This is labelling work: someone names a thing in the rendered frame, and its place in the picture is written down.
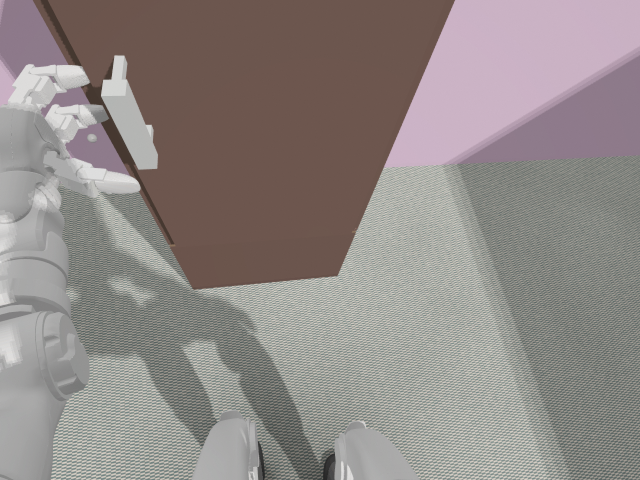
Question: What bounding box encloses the right robot thigh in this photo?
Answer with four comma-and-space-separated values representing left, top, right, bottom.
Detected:
334, 428, 420, 480

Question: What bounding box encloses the left robot thigh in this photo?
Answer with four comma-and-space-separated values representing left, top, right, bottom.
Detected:
191, 418, 259, 480

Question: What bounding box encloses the left robot upper arm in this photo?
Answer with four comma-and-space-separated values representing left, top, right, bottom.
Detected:
0, 311, 90, 480

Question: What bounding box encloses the cupboard door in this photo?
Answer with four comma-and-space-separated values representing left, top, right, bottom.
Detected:
48, 0, 446, 248

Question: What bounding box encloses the robot left hand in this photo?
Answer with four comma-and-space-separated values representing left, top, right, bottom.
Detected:
0, 64, 141, 198

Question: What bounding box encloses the handle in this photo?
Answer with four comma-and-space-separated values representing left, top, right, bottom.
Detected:
101, 56, 158, 170

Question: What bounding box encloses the robot thigh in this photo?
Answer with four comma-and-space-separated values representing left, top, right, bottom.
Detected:
334, 428, 420, 480
191, 418, 259, 480

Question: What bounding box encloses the left robot forearm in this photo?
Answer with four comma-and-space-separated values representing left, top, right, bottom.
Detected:
0, 171, 71, 322

